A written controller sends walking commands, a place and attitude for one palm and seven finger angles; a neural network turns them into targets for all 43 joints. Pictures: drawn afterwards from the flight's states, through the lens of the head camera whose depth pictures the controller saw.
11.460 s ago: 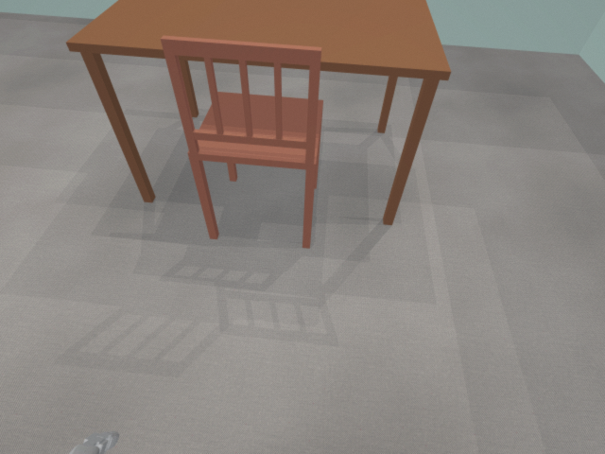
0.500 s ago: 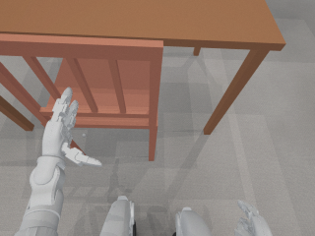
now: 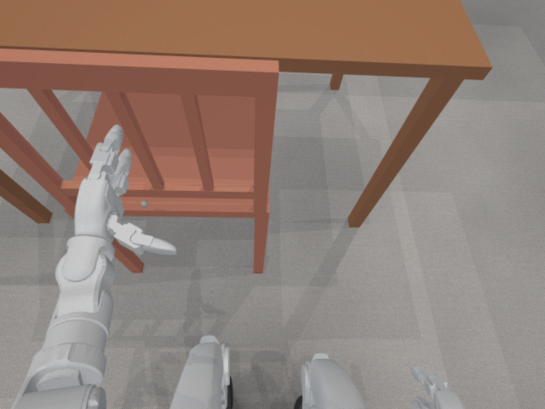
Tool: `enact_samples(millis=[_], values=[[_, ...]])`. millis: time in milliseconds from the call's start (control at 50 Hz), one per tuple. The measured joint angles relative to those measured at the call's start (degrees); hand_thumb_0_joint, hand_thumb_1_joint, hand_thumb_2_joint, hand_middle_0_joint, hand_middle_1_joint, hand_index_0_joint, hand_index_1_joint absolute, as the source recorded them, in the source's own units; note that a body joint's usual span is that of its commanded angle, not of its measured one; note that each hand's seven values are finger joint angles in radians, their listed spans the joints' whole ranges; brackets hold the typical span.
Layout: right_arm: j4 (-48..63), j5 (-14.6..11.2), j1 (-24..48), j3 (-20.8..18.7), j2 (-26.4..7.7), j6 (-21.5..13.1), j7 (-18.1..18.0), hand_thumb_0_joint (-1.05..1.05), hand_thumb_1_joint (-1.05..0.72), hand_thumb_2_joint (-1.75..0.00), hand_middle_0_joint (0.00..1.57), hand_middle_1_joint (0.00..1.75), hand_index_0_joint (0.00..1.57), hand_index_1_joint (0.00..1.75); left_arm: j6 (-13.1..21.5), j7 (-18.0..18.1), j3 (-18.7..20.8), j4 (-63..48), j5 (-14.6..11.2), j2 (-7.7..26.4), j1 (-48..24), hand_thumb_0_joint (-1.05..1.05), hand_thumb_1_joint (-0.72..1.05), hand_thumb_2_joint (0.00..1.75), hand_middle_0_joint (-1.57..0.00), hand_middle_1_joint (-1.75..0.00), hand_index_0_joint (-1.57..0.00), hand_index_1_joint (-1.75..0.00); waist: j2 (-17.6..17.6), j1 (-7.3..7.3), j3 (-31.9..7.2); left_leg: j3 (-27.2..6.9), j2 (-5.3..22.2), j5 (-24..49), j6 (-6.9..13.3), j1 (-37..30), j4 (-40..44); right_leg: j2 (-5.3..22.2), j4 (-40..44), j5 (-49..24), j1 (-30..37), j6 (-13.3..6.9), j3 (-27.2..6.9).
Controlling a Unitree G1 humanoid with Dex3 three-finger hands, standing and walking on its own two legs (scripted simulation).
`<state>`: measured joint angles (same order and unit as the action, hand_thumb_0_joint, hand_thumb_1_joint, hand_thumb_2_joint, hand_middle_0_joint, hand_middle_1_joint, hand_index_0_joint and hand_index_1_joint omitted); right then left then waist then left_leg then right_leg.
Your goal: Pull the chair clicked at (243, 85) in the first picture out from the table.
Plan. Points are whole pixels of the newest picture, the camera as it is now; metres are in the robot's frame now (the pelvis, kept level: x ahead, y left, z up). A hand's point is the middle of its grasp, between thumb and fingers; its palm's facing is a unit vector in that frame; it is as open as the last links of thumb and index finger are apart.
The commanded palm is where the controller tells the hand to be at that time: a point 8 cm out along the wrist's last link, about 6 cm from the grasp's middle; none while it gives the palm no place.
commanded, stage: push the fingers through the gap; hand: left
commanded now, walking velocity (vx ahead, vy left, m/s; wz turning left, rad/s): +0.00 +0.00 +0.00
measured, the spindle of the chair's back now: (140, 146) +0.50 +0.22 +0.02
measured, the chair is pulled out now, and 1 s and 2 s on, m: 0.00 0.00 0.00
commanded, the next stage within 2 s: hook a spindle and tug to test in 1.06 s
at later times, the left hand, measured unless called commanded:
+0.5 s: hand (149, 170) +0.45 +0.19 +0.02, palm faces +0.02 -1.00 -0.05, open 16.9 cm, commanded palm +0.43 +0.23 +0.03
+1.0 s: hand (147, 164) +0.46 +0.20 +0.02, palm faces +0.02 -1.00 -0.04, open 16.9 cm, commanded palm +0.44 +0.23 +0.03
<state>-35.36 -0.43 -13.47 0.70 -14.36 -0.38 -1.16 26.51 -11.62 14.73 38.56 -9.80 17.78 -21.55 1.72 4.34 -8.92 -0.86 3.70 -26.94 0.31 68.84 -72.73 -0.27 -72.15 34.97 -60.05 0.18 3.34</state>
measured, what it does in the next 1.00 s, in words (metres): stands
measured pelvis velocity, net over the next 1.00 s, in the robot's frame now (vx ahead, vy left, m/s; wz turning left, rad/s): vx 0.00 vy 0.01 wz -0.02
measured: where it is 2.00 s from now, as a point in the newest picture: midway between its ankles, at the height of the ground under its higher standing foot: outside the picture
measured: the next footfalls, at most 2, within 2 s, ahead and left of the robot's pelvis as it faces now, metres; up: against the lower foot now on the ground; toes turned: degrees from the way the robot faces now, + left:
none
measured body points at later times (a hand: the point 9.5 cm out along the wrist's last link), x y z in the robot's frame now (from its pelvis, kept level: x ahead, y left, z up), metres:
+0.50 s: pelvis +0.00 +0.00 -0.01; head +0.14 +0.02 +0.42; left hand +0.45 +0.25 +0.03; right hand +0.07 -0.26 -0.12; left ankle +0.06 +0.12 -0.62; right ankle -0.01 -0.13 -0.62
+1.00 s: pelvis +0.00 +0.01 +0.00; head +0.15 +0.03 +0.42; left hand +0.46 +0.25 +0.03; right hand +0.06 -0.26 -0.12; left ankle +0.06 +0.12 -0.62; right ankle -0.01 -0.13 -0.62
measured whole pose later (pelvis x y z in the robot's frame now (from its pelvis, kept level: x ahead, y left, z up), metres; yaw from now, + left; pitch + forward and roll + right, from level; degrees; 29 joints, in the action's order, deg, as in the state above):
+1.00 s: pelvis +0.00 +0.01 +0.00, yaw -1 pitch +26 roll -4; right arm -36.1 0.8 -16.3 0.8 -14.1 4.4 0.6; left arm 28.2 -11.6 20.0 52.4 -6.8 22.1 -35.9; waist 1.9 7.2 -8.5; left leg -0.5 4.1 -27.5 1.0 71.9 -73.5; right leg -0.7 -71.9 34.6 -62.9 0.9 2.8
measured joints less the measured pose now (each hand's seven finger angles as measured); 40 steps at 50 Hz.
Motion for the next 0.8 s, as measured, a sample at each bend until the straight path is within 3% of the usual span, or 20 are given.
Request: enact_samples(millis=[640, 800], values=[[-1.3, 1.2, -2.1, 0.0, -0.3, 3.2, 1.1, 0.00, -0.90, -0.90, 0.20, 0.30, 0.20, 0.30, 1.2, -0.4, 5.0, 15.2, 2.9, 4.8, -16.2, -0.01, -0.50, 0.30, -0.06, -0.08, -0.06, -0.08, 0.3, 2.87, 0.4, 0.0, 0.4, -0.6, 0.4, 4.0, -1.6, -0.4, -1.0, 0.1, -3.8, 0.4, -0.2], [-0.6, 1.2, -2.7, -0.2, -0.1, 4.7, 1.8, 0.00, -0.90, -0.90, 0.20, 0.30, 0.20, 0.30, 1.0, -0.5, 5.4, 14.3, 3.0, 5.0, -16.1, -0.01, -0.50, 0.30, -0.06, -0.08, -0.06, -0.08, 0.5, 3.26, 0.3, 0.5, 0.5, -0.7, 0.7, 3.9, -1.3, -0.5, -0.5, -0.1, -3.9, 0.6, -0.7]])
